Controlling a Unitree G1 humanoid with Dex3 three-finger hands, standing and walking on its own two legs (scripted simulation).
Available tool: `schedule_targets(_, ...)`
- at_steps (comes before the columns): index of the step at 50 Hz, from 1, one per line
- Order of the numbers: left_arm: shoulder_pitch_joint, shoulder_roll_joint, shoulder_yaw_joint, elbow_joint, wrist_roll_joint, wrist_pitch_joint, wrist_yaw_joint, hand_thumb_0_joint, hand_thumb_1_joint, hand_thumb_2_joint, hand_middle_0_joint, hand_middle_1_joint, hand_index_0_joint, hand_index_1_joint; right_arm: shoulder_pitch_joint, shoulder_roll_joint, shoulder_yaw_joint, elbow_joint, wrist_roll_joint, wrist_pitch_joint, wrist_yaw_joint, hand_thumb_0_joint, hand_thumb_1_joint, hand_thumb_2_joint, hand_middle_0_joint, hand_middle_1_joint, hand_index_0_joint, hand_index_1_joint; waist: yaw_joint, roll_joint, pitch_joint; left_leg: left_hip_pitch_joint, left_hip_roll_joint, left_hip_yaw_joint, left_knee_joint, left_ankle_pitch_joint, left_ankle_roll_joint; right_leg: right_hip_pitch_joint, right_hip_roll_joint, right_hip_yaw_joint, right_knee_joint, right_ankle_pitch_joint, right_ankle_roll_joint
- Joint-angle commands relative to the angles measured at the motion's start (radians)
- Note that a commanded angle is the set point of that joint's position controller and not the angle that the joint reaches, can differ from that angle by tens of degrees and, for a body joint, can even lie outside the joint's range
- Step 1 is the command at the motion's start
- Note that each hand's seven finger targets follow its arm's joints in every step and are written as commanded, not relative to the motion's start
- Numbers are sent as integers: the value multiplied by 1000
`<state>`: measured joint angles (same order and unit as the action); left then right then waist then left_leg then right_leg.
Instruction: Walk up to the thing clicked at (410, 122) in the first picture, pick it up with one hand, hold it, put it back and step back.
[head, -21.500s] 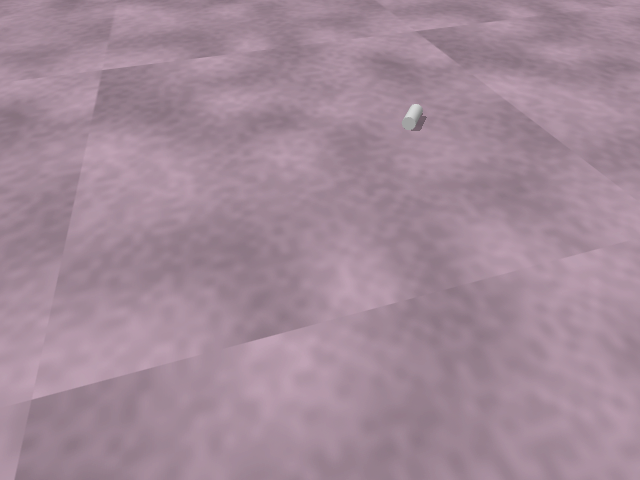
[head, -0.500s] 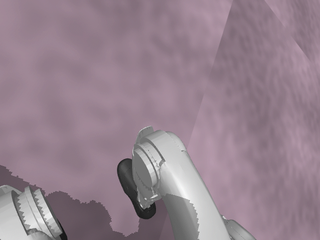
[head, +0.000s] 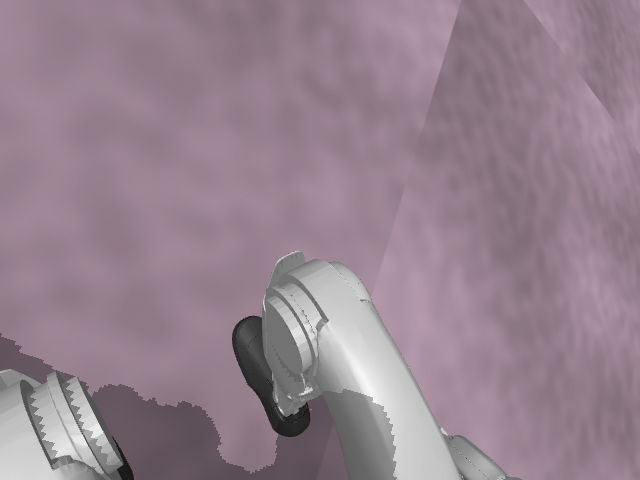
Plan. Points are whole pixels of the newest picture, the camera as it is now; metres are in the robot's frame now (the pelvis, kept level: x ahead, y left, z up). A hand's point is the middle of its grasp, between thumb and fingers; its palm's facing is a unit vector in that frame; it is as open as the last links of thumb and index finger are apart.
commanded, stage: close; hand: left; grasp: from above
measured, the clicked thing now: out of the picture +0.50 +0.32 -0.27
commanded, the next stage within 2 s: settle in 0.84 s
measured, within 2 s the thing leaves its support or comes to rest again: leaves its support in 1.28 s
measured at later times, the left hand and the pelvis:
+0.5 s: hand out of the picture +0.48 +0.34 -0.25, palm faces -0.45 -0.13 -0.89, open 11.2 cm; pelvis +0.00 +0.00 +0.00, yaw +0 degrees
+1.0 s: hand out of the picture +0.48 +0.34 -0.25, palm faces -0.44 -0.13 -0.89, open 11.0 cm; pelvis +0.00 +0.00 +0.00, yaw -1 degrees
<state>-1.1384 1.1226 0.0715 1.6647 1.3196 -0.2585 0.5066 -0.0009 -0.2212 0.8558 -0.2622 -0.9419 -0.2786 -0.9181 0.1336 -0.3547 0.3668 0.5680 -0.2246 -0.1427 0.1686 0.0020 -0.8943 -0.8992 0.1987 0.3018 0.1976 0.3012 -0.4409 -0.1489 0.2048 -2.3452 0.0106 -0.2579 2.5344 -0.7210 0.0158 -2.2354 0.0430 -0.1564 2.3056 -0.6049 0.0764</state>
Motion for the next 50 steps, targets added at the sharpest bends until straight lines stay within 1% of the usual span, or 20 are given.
schedule_targets(1,-246,216,12,-94,-10,8,54,0,-131,811,-314,-910,-336,-887,190,-338,-111,20,-2,3,-13,0,-892,-900,199,300,199,300,-66,592,-616,507,40,79,-285,240,-19,351,31,-119,-164,218,-94)
schedule_targets(3,-253,238,30,-114,-7,15,55,0,-83,806,-346,-897,-368,-872,196,-336,-107,29,-2,2,-12,0,-889,-898,200,300,200,300,-58,606,-636,518,42,79,-282,253,-20,351,27,-116,-162,228,-92)
schedule_targets(4,-267,222,9,-118,-8,18,54,0,-83,806,-350,-899,-372,-875,191,-352,-122,19,-2,0,-15,0,-891,-899,199,300,199,300,-63,609,-637,515,40,82,-284,239,-18,354,31,-113,-164,219,-95)
schedule_targets(5,-281,245,38,-155,-8,20,53,0,-78,776,-351,-883,-376,-857,205,-345,-117,34,-1,-1,-12,0,-891,-899,200,300,199,300,-59,640,-659,550,44,78,-281,281,-23,346,25,-115,-158,245,-94)
schedule_targets(8,-243,207,12,-72,-25,30,45,0,-35,762,-377,-874,-404,-845,193,-335,-104,24,0,-1,-14,0,-890,-899,200,300,199,300,-78,553,-618,466,37,88,-264,243,-11,375,33,-116,-175,229,-92)
schedule_targets(10,-258,213,19,-105,-26,27,38,0,-20,747,-386,-871,-416,-839,202,-337,-102,38,-1,2,-16,0,-891,-899,199,300,199,300,-74,591,-615,495,42,78,-271,262,-20,349,26,-121,-169,231,-96)
schedule_targets(11,-237,202,5,-83,-21,29,27,0,-4,739,-402,-867,-432,-834,201,-342,-108,33,-2,0,-16,0,-892,-899,199,300,199,300,-75,593,-611,511,42,77,-277,257,-22,336,27,-119,-165,222,-96)
schedule_targets(12,-253,227,19,-114,-25,24,27,0,15,750,-420,-868,-449,-838,200,-342,-105,36,1,1,-16,0,-892,-900,199,300,199,300,-67,611,-626,526,45,71,-282,267,-26,337,26,-122,-165,225,-96)
schedule_targets(14,-248,221,17,-131,-26,23,23,0,58,757,-448,-874,-478,-843,198,-337,-99,29,0,2,-14,0,-890,-899,199,300,199,300,-64,618,-649,544,46,70,-276,294,-27,346,24,-122,-161,242,-94)
schedule_targets(16,-214,186,-7,-70,-36,21,19,0,92,763,-476,-872,-505,-840,185,-334,-98,24,0,5,-15,0,-891,-899,199,300,199,300,-71,572,-598,493,42,76,-280,247,-22,350,29,-123,-169,214,-95)
schedule_targets(20,-224,228,9,-108,-32,14,16,0,160,782,-522,-882,-552,-850,189,-335,-94,26,-2,11,-19,0,-890,-898,200,300,199,300,-54,592,-631,510,43,73,-284,250,-21,359,29,-123,-169,216,-93)
schedule_targets(22,-215,198,-9,-86,-36,16,11,0,166,767,-528,-866,-558,-835,191,-335,-89,16,-3,9,-18,0,-889,-898,200,300,199,300,-70,562,-605,497,41,75,-275,248,-18,354,28,-122,-171,217,-92)
schedule_targets(24,-236,212,-2,-115,-38,11,16,0,179,784,-549,-857,-573,-831,199,-335,-86,24,-3,9,-19,0,-891,-899,200,300,199,300,-75,588,-613,513,44,70,-281,259,-21,359,27,-122,-171,227,-91)
schedule_targets(30,-224,218,-2,-102,-36,15,14,0,262,767,-617,-820,-639,-796,183,-337,-85,19,-3,15,-24,0,-891,-899,199,300,199,300,-65,585,-602,506,44,70,-280,244,-23,344,28,-123,-172,211,-95)
schedule_targets(32,-275,234,9,-159,-30,10,17,0,281,772,-633,-818,-654,-796,198,-343,-89,24,-6,18,-26,0,-889,-899,199,300,199,300,-67,612,-648,533,46,64,-281,275,-26,365,27,-126,-172,236,-96)
schedule_targets(33,-240,225,3,-110,-33,16,19,0,283,783,-639,-822,-658,-801,187,-342,-88,20,-5,18,-27,0,-891,-899,199,300,199,300,-63,591,-629,513,45,66,-278,272,-25,368,27,-125,-169,238,-98)
schedule_targets(38,-244,214,1,-126,-33,14,12,0,358,781,-698,-804,-717,-784,196,-341,-82,26,-5,18,-22,0,-891,-899,199,300,199,300,-73,618,-601,541,49,57,-281,297,-31,325,24,-130,-165,237,-96)
schedule_targets(43,-230,212,-9,-98,-36,16,10,0,424,789,-749,-799,-767,-780,181,-342,-76,14,-7,16,-23,0,-891,-899,199,300,199,300,-79,581,-569,484,42,71,-275,241,-20,335,27,-123,-174,208,-95)
schedule_targets(47,-241,237,1,-115,-37,16,14,0,484,796,-794,-799,-812,-780,178,-348,-79,12,-7,20,-30,0,-891,-899,199,300,199,300,-69,583,-606,498,46,64,-286,229,-23,352,26,-127,-178,202,-95)
schedule_targets(50,-263,249,10,-154,-36,21,10,0,367,746,-781,-734,-796,-721,190,-345,-80,14,-3,19,-30,0,-909,-902,200,300,200,300,-63,600,-624,509,45,68,-282,241,-21,349,25,-121,-174,213,-94)
